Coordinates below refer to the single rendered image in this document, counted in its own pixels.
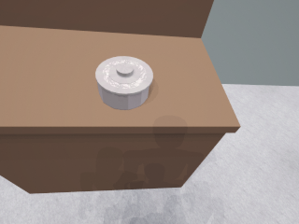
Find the pot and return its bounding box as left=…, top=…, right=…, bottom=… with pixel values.
left=97, top=83, right=150, bottom=110

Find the table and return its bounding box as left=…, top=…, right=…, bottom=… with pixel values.
left=0, top=0, right=241, bottom=194

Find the lid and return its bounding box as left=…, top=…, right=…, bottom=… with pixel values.
left=95, top=56, right=153, bottom=96

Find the knob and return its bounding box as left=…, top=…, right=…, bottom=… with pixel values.
left=116, top=63, right=134, bottom=77

